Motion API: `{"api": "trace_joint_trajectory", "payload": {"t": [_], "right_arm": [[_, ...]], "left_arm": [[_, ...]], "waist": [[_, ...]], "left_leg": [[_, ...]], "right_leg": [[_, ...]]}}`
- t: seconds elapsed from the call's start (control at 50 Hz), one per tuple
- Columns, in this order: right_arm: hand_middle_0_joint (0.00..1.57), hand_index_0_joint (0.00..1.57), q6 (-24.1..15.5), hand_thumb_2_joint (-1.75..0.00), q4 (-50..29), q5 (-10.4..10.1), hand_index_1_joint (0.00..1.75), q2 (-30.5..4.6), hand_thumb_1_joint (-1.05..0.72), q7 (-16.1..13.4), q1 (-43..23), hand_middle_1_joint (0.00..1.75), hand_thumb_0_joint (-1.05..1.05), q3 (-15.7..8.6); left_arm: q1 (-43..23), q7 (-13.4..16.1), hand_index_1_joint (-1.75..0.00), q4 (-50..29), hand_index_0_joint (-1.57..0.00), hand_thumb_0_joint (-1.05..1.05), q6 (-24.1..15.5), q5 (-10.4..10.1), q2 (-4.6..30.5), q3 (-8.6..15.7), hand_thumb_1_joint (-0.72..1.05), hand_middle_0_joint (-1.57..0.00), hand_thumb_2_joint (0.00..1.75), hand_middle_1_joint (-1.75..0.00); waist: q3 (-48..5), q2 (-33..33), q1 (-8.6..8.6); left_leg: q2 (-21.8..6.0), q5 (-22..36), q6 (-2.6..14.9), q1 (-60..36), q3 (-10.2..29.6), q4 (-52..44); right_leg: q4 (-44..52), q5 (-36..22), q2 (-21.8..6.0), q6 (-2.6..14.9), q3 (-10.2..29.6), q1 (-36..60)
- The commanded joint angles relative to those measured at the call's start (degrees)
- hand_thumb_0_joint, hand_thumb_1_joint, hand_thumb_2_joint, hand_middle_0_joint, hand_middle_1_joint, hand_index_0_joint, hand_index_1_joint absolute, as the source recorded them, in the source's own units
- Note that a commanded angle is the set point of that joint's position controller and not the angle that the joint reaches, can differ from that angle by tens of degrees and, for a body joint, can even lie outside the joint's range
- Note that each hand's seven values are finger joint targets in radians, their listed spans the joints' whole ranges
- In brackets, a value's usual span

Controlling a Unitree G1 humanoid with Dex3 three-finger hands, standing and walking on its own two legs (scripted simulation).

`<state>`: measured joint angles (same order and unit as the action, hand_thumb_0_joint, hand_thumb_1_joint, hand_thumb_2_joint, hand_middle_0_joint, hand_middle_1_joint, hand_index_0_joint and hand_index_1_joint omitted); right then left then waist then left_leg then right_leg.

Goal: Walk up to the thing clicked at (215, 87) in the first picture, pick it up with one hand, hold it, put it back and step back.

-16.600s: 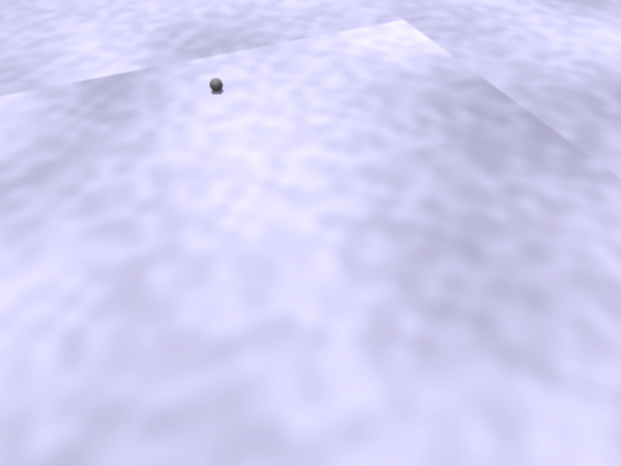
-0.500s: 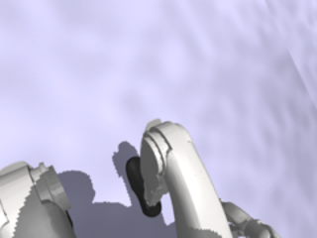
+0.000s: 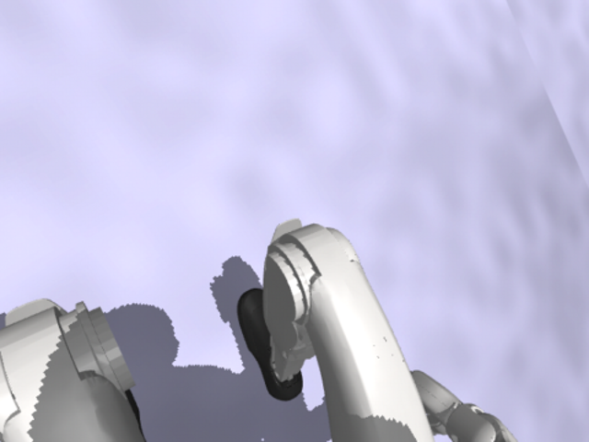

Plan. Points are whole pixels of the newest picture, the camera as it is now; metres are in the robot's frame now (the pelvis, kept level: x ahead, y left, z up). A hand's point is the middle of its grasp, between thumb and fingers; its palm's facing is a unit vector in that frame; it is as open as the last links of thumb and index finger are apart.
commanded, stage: close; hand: left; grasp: from above
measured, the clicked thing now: out of the picture +0.43 +0.36 -0.26
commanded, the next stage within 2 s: settle in 0.96 s
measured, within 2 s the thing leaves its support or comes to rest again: leaves its support in 1.32 s
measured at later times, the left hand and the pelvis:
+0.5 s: hand out of the picture +0.42 +0.36 -0.25, palm faces -0.41 -0.16 -0.90, open 10.1 cm; pelvis +0.00 +0.00 +0.00, yaw -1 degrees
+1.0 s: hand out of the picture +0.42 +0.36 -0.25, palm faces -0.44 -0.18 -0.88, open 9.5 cm; pelvis +0.00 +0.00 +0.00, yaw +0 degrees
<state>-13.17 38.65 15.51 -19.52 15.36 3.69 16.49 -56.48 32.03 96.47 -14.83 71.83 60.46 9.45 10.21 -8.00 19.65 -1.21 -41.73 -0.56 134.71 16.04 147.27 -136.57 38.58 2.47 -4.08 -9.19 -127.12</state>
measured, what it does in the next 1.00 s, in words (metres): stands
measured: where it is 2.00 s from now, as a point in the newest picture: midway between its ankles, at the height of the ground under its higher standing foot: (207, 402)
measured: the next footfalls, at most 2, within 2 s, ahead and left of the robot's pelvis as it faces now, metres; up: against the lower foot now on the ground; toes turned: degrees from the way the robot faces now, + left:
none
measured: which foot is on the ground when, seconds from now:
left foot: down 0.00-1.00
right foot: down 0.00-1.00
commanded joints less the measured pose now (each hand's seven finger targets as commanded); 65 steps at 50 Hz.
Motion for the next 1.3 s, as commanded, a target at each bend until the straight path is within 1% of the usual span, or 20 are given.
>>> {"api": "trace_joint_trajectory", "payload": {"t": [0.0,0.08,0.22,0.34,0.46,0.56,0.64,0.68,0.7,0.78,0.8,0.82,0.86,0.88,0.94,1.06,1.1,1.18,1.26,1.28], "right_arm": [[0.20,0.20,0.93,-0.90,0.83,-0.92,0.30,-18.51,-0.89,-1.11,11.19,0.30,0.00,-5.02],[0.20,0.20,1.59,-0.90,0.32,-0.57,0.30,-19.17,-0.89,-1.75,10.01,0.30,0.00,-5.39],[0.20,0.20,0.95,-0.90,0.37,-0.03,0.30,-19.66,-0.89,-2.33,9.51,0.30,0.00,-4.95],[0.20,0.20,-0.06,-0.90,1.18,0.11,0.30,-20.02,-0.89,-2.71,9.13,0.30,0.00,-5.17],[0.20,0.20,-0.91,-0.90,0.53,-0.31,0.30,-20.14,-0.89,-2.10,8.94,0.30,0.00,-5.43],[0.20,0.20,-0.48,-0.90,0.90,-0.26,0.30,-19.91,-0.89,-1.77,9.70,0.30,0.00,-5.81],[0.20,0.20,-0.07,-0.90,0.53,-0.54,0.30,-19.68,-0.90,-1.62,9.93,0.30,0.00,-6.16],[0.20,0.20,0.05,-0.90,0.49,-0.56,0.30,-19.92,-0.90,-1.49,10.48,0.30,0.00,-6.17],[0.20,0.20,0.46,-0.90,0.49,-0.66,0.30,-20.26,-0.90,-1.65,10.92,0.30,0.00,-6.45],[0.20,0.20,1.10,-0.90,0.38,-0.32,0.30,-19.74,-0.89,-1.60,10.70,0.30,0.00,-6.16],[0.20,0.20,1.28,-0.90,0.76,-0.07,0.30,-19.66,-0.90,-1.57,11.21,0.30,0.00,-5.90],[0.20,0.20,1.58,-0.90,0.43,-0.18,0.30,-19.79,-0.90,-1.75,10.83,0.30,0.00,-5.96],[0.20,0.20,1.51,-0.90,0.22,-0.13,0.30,-19.37,-0.90,-1.69,10.51,0.30,0.00,-5.70],[0.20,0.20,1.43,-0.90,0.83,0.00,0.30,-19.64,-0.90,-1.65,11.20,0.30,0.00,-5.48],[0.20,0.20,1.45,-0.90,1.29,-0.34,0.30,-19.60,-0.90,-1.99,10.43,0.30,0.00,-5.38],[0.20,0.20,0.94,-0.90,0.69,0.00,0.30,-19.41,-0.91,-2.11,10.30,0.30,0.00,-5.02],[0.20,0.20,0.85,-0.90,0.58,-0.03,0.30,-20.10,-0.91,-2.17,10.86,0.30,0.00,-5.18],[0.20,0.20,0.28,-0.90,0.32,-0.05,0.30,-19.56,-0.91,-2.22,11.04,0.30,0.00,-5.57],[0.20,0.20,0.12,-0.90,0.34,-1.00,0.30,-19.31,-0.91,-2.10,10.96,0.30,0.00,-6.76],[0.20,0.20,0.11,-0.90,0.61,-1.02,0.30,-19.02,-0.90,-1.89,11.05,0.30,0.00,-6.97]], "left_arm": [[-11.84,1.57,-1.10,-6.18,-0.22,0.00,-2.31,-0.35,14.14,0.56,-0.22,-0.15,0.93,-1.17],[-13.27,3.25,-1.10,-7.29,-0.27,0.00,-4.42,0.89,13.83,-0.15,-0.13,-0.18,0.88,-1.20],[-13.68,6.75,-1.07,-4.54,-0.33,0.00,-3.44,4.16,15.75,-0.66,-0.05,-0.21,0.79,-1.19],[-14.88,8.25,-1.05,-3.39,-0.39,0.00,-0.28,2.06,15.18,-0.85,0.03,-0.27,0.77,-1.18],[-13.18,6.01,-1.03,-2.68,-0.49,0.00,1.65,1.09,15.22,-0.60,0.16,-0.36,0.74,-1.17],[-11.37,4.00,-1.04,-4.41,-0.54,0.00,1.46,0.22,16.42,1.56,0.22,-0.40,0.72,-1.19],[-11.87,2.41,-1.06,-6.40,-0.62,0.00,0.28,-0.43,13.98,0.22,0.33,-0.48,0.76,-1.21],[-12.04,1.90,-1.06,-6.29,-0.66,0.00,-0.32,0.15,14.04,-0.21,0.39,-0.53,0.78,-1.20],[-10.85,2.00,-1.07,-6.64,-0.69,0.00,-0.79,-0.13,15.07,1.37,0.43,-0.55,0.79,-1.21],[-10.37,1.97,-1.06,-6.30,-0.76,0.00,-2.33,0.29,13.52,0.28,0.52,-0.62,0.80,-1.20],[-11.69,2.15,-1.07,-6.40,-0.76,0.00,-2.44,1.07,14.39,0.18,0.52,-0.63,0.82,-1.20],[-11.85,2.45,-1.06,-7.26,-0.77,0.00,-2.63,0.94,15.29,1.27,0.53,-0.64,0.81,-1.20],[-13.32,2.40,-1.06,-6.50,-0.79,0.00,-2.70,1.38,13.33,-1.14,0.55,-0.66,0.82,-1.20],[-13.03,2.72,-1.06,-5.65,-0.80,0.00,-2.74,1.79,14.52,-0.29,0.56,-0.68,0.85,-1.19],[-11.91,3.71,-1.06,-4.53,-0.83,0.00,-2.86,1.69,16.21,1.27,0.59,-0.71,0.87,-1.18],[-13.87,4.63,-1.07,-5.02,-0.88,0.00,-2.44,2.31,14.51,-0.98,0.58,-0.75,0.85,-1.19],[-13.28,4.71,-1.06,-5.05,-0.88,0.00,-1.86,2.19,16.38,0.48,0.59,-0.75,0.86,-1.18],[-16.37,4.11,-1.02,-9.99,-0.88,0.00,-1.01,1.34,15.92,-0.08,0.58,-0.76,0.80,-1.14],[-15.52,3.70,-1.01,-16.38,-0.91,0.00,-0.24,0.26,17.75,2.93,0.61,-0.79,0.84,-1.13],[-13.82,3.27,-1.01,-14.56,-0.92,0.00,0.39,0.46,16.69,2.09,0.64,-0.80,0.82,-1.13]], "waist": [[-36.67,28.39,2.78],[-36.56,28.46,2.53],[-35.34,29.59,2.89],[-35.30,29.69,3.05],[-37.08,32.33,2.19],[-37.27,32.86,1.52],[-36.53,31.75,2.36],[-35.28,30.39,2.78],[-36.84,29.58,2.02],[-37.26,31.18,2.07],[-37.45,31.66,2.83],[-38.86,31.50,2.00],[-37.22,31.04,3.08],[-36.41,31.00,3.54],[-36.51,30.73,2.25],[-36.04,31.08,3.16],[-36.00,30.21,3.04],[-38.86,32.91,2.40],[-45.40,36.91,-0.12],[-44.18,36.85,0.17]], "left_leg": [[-1.63,14.56,0.94,-27.97,-6.51,-14.97],[-1.54,12.87,0.89,-27.76,-6.73,-15.26],[-1.66,12.13,0.84,-28.06,-7.31,-15.27],[-1.84,11.34,0.58,-27.80,-7.05,-16.33],[-2.08,14.08,0.06,-30.83,-6.14,-16.00],[-1.85,15.01,0.15,-30.10,-6.57,-16.17],[-1.66,14.79,0.54,-28.87,-7.08,-15.58],[-1.57,13.82,0.66,-28.03,-6.85,-15.67],[-1.70,15.01,0.48,-29.25,-6.29,-16.13],[-1.75,16.15,0.09,-31.33,-5.97,-16.55],[-1.86,16.81,0.19,-31.81,-6.03,-15.86],[-1.75,16.85,0.22,-31.74,-5.99,-16.17],[-1.75,15.82,0.46,-30.71,-6.60,-15.21],[-1.83,15.83,0.50,-30.69,-6.43,-14.95],[-1.87,15.80,0.39,-30.64,-6.40,-14.95],[-1.79,14.54,0.57,-29.67,-6.98,-14.96],[-1.70,13.94,0.71,-28.85,-6.73,-15.23],[-1.71,13.57,0.46,-30.90,-6.90,-15.86],[-1.68,18.30,-0.06,-34.69,-7.32,-16.00],[-1.68,18.22,-0.14,-34.56,-7.34,-16.02]], "right_leg": [[10.90,-15.44,2.57,4.68,-6.91,19.40],[11.02,-14.22,2.63,4.67,-7.20,18.94],[10.92,-13.73,2.68,4.77,-6.68,17.99],[11.66,-13.23,2.68,4.76,-6.66,17.68],[9.67,-15.36,2.30,4.88,-6.89,17.17],[9.88,-15.64,2.35,5.00,-6.81,18.08],[10.76,-15.58,2.45,4.92,-6.44,18.62],[10.82,-14.71,2.39,4.83,-6.60,17.80],[10.78,-15.41,2.39,4.84,-7.01,18.39],[10.19,-15.85,2.40,4.91,-7.30,18.38],[10.02,-16.71,2.42,4.81,-7.25,18.65],[10.25,-16.63,2.44,4.86,-7.30,19.10],[10.32,-16.35,2.41,4.77,-6.86,18.33],[10.11,-16.42,2.35,4.63,-7.21,18.03],[9.97,-16.00,2.37,4.76,-7.19,17.88],[10.37,-15.65,2.53,4.84,-6.83,18.21],[10.30,-14.98,2.52,4.71,-7.09,17.99],[10.58,-14.95,2.34,4.83,-6.95,17.98],[9.92,-18.34,2.10,5.10,-6.38,19.67],[9.41,-18.19,1.93,5.24,-6.40,18.53]]}}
